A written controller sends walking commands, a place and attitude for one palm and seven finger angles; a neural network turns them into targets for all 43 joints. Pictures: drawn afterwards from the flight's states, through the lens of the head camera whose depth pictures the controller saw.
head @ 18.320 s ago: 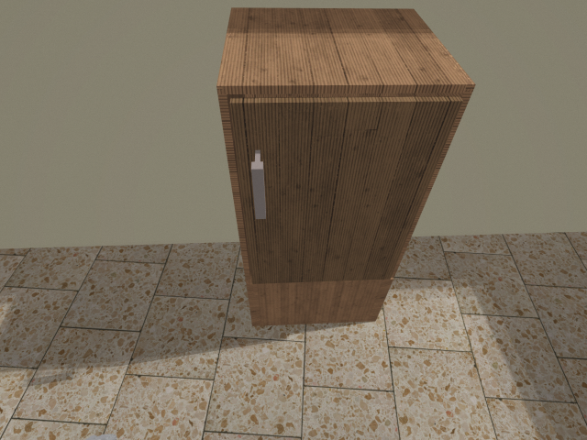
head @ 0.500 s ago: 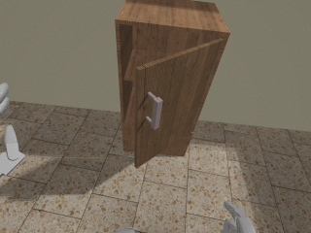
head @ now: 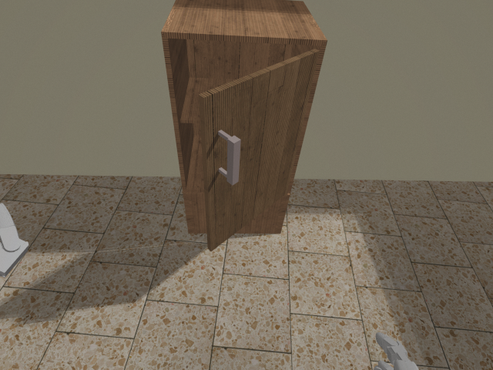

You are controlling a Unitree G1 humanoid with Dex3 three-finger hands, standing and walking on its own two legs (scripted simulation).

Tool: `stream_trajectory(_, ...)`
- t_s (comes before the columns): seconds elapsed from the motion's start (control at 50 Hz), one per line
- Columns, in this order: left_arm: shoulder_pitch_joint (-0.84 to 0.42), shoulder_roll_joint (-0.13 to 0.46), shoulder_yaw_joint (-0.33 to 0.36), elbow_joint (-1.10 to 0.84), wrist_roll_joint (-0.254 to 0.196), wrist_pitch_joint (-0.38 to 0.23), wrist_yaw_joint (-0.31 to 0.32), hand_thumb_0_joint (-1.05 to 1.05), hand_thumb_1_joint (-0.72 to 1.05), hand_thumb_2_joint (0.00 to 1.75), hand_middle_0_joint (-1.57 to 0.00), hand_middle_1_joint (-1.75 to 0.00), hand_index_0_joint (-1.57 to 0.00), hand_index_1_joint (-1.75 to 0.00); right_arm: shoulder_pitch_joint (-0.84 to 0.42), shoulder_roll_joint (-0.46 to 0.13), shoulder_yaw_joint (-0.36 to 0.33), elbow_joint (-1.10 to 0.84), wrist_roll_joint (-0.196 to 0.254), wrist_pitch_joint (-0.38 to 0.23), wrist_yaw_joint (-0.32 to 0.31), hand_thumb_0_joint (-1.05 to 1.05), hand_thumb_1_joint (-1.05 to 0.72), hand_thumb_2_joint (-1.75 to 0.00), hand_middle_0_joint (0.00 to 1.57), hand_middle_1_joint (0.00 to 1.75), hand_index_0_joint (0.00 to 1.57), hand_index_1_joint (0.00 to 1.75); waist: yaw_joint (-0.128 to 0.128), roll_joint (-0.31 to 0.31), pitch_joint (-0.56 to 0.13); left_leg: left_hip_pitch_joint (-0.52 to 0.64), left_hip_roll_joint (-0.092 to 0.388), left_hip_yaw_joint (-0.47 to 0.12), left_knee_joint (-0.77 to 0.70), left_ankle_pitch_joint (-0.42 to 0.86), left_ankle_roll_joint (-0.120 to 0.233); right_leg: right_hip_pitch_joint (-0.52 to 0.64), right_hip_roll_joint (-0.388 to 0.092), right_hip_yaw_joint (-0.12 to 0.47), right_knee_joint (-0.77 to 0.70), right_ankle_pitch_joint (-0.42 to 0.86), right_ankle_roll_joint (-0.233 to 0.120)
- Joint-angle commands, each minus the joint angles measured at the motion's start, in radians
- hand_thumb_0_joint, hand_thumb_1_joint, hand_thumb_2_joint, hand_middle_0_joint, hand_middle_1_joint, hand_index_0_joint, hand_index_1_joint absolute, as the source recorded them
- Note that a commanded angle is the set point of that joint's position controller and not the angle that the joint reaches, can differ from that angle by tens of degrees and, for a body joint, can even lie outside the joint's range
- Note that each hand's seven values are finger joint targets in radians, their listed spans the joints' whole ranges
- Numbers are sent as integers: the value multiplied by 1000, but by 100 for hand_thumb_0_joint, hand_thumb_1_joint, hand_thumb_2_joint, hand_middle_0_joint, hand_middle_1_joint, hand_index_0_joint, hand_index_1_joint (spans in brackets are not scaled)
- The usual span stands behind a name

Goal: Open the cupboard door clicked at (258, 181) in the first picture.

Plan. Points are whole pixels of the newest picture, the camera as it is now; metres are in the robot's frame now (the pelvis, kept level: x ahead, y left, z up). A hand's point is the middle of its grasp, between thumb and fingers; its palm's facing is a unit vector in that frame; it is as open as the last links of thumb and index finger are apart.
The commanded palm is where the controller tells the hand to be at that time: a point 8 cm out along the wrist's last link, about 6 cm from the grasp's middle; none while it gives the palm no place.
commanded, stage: stop stepping back and stand still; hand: left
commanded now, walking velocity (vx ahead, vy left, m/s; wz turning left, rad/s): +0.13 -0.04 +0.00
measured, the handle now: (227, 157) +0.61 +0.06 -0.01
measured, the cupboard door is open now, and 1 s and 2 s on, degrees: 43 43 43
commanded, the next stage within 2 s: let the arm hang, fingers relaxed in 0.74 s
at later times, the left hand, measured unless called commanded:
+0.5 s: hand (55, 228) +0.24 +0.24 +0.18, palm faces +0.43 -0.77 -0.47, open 7.4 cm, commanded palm +0.18 +0.28 +0.19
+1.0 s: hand (99, 313) +0.23 +0.25 -0.05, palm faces +0.09 -0.90 -0.43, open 7.4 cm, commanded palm none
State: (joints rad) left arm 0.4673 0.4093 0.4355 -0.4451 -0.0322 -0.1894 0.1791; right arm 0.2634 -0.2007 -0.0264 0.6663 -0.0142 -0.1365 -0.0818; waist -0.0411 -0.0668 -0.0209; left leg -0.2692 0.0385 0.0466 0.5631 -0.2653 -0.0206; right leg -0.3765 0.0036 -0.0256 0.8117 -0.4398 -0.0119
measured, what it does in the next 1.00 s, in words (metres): steps on the spot: left foot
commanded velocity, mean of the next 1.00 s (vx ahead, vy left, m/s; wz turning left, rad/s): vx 0.01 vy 0.02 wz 0.00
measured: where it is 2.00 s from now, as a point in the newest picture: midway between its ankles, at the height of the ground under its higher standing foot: outside the picture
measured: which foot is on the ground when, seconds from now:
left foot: down 0.00-0.14, up 0.16-0.38, down 0.40-1.00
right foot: down 0.00-1.00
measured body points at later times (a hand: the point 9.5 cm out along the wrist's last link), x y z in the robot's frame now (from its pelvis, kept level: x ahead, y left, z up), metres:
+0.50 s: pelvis +0.04 -0.02 +0.01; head +0.05 -0.02 +0.46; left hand +0.21 +0.28 +0.20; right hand +0.21 -0.27 -0.07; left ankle +0.06 +0.11 -0.73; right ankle +0.03 -0.09 -0.73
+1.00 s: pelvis +0.04 +0.00 +0.00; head +0.06 -0.03 +0.45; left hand +0.22 +0.30 -0.02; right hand +0.19 -0.25 -0.12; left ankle +0.06 +0.11 -0.73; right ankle +0.03 -0.09 -0.73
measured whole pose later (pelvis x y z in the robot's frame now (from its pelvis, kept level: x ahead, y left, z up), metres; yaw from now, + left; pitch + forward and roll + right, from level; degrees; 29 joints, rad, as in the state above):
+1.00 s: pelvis +0.04 +0.00 +0.00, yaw +1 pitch +1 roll +0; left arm 0.25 0.31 0.10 0.42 0.03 0.00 0.02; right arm 0.14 -0.29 -0.01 0.83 -0.02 -0.03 0.01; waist 0.00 0.07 -0.01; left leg -0.31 -0.01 0.03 0.55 -0.26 0.02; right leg -0.26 -0.01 -0.09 0.56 -0.32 -0.04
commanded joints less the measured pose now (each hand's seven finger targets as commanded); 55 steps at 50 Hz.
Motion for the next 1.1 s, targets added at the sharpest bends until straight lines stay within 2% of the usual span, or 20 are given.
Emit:
stream_trajectory(0.0,73,185,127,-297,9,-78,3,0,90,90,-20,-30,-20,-30,-114,-114,-22,-162,0,-60,17,0,-90,-90,20,30,20,30,24,307,54,-102,248,-271,-337,-250,182,-2,-29,4,-9,32,12)
stream_trajectory(0.06,87,201,143,-266,8,-66,12,0,90,90,-20,-30,-20,-30,-113,-128,-17,-169,3,-51,12,0,-90,-90,20,30,20,30,30,290,22,-221,151,-92,-218,-320,103,265,33,-98,-246,91,16)
stream_trajectory(0.08,72,185,124,-242,12,-64,13,0,90,90,-20,-30,-20,-30,-110,-121,-17,-169,0,-44,11,0,-90,-90,20,30,20,30,26,237,16,-284,111,-69,-142,-330,81,337,18,-58,-314,64,1)
stream_trajectory(0.1,65,192,133,-201,15,-60,15,0,90,90,-20,-30,-20,-30,-102,-115,-20,-169,0,-38,10,0,-90,-90,20,30,20,30,30,111,21,-317,43,-16,39,-287,54,324,-55,115,-416,-2,-51)
stream_trajectory(0.12,33,218,143,-189,15,-55,18,0,90,90,-20,-30,-20,-30,-107,-111,-26,-174,0,-36,11,0,-90,-90,20,30,20,30,33,-82,9,-358,-27,13,283,-251,28,263,-240,447,-559,-118,-129)
stream_trajectory(0.14,-13,202,122,-192,13,-57,18,0,90,90,-20,-30,-20,-30,-103,-120,-39,-166,10,-36,17,0,-90,-90,20,30,20,30,35,-146,2,-346,-30,-46,463,-232,24,206,-342,597,-633,-143,-147)
stream_trajectory(0.16,-37,200,120,-180,19,-65,20,0,90,90,-20,-30,-20,-30,-111,-127,-36,-153,6,-36,22,0,-90,-90,20,30,20,30,23,-67,17,-343,-17,-80,530,-178,20,181,-343,591,-630,-61,-145)
stream_trajectory(0.18,-20,185,106,-160,11,-73,17,0,90,90,-20,-30,-20,-30,-99,-106,-22,-137,5,-35,22,0,-90,-90,20,30,20,30,17,-13,17,-324,9,-101,514,-125,15,191,-332,461,-580,55,-161)
stream_trajectory(0.24,-24,181,101,-141,13,-97,12,0,90,90,-20,-30,-20,-30,-132,-100,-10,-147,11,-29,10,0,-90,-90,20,30,20,30,28,-50,-7,-188,7,-43,280,-63,17,200,-252,226,-517,306,-123)
stream_trajectory(0.32,-2,173,96,-202,3,-98,19,0,90,90,-20,-30,-20,-30,-139,-101,-9,-159,3,-42,4,0,-90,-90,20,30,20,30,44,2,-16,32,-30,7,-59,50,34,172,-196,161,-503,228,-74)
stream_trajectory(0.38,2,178,97,-271,-6,-98,15,0,90,90,-20,-30,-20,-30,-145,-140,-30,-184,13,-34,8,0,-90,-90,20,30,20,30,57,169,-26,103,89,-146,-167,210,71,157,-80,108,-403,219,5)
stream_trajectory(0.44,59,178,113,-219,-2,-82,3,0,90,90,-20,-30,-20,-30,-128,-128,-18,-189,18,-24,12,0,-90,-90,20,30,20,30,47,223,-41,43,79,-131,-168,326,59,229,-30,65,-370,358,13)
stream_trajectory(0.54,93,170,101,-202,-13,-66,1,0,90,90,-20,-30,-20,-30,-127,-128,-23,-202,23,-16,14,0,-90,-90,20,30,20,30,42,117,-105,66,48,-72,-106,361,35,284,-59,91,-405,536,6)
stream_trajectory(0.8,77,176,90,-202,-24,-30,2,0,90,90,-20,-30,-20,-30,-134,-125,-8,-215,17,8,2,0,-90,-90,20,30,20,30,43,125,-90,82,30,-63,-163,327,24,284,-39,55,-462,486,15)
stream_trajectory(0.82,-14,-3,-349,550,56,106,-140,0,90,90,-20,-30,-20,-30,-210,-291,-49,3,34,-30,96,0,-90,-90,20,30,20,30,10,121,5,-35,64,-94,-23,399,34,172,-123,-13,-302,544,-16)
stream_trajectory(0.84,-13,-17,-320,598,55,164,-165,0,90,90,-20,-30,-20,-30,-120,-261,-57,27,18,19,94,0,-90,-90,20,30,20,30,31,125,-63,27,76,-88,-44,395,39,136,-119,53,-320,461,-38)
stream_trajectory(0.88,-77,-30,-336,678,64,169,-177,0,90,90,-20,-30,-20,-30,-84,-238,-37,35,1,55,87,0,-90,-90,20,30,20,30,38,21,-67,-44,93,-145,-60,316,80,158,-99,24,-301,356,-38)
stream_trajectory(0.94,-168,-26,-355,867,65,167,-177,0,90,90,-20,-30,-20,-30,-100,-209,-12,78,-11,87,82,0,-90,-90,20,30,20,30,39,-146,-68,-24,58,-148,-44,273,76,168,-131,68,-336,377,-51)
stream_trajectory(0.98,-214,-50,-379,1002,58,184,-166,0,90,90,-20,-30,-20,-30,-82,-158,7,127,-17,115,80,0,-90,-90,20,30,20,30,29,-107,-41,12,32,-121,-51,268,55,149,-156,77,-355,386,-61)
stream_trajectory(1.08,-216,-66,-398,1281,46,193,-155,0,90,90,-20,-30,-20,-30,-94,-126,30,241,-16,137,66,0,-90,-90,20,30,20,30,51,153,1,7,47,-135,-164,215,54,232,-116,69,-411,269,-33)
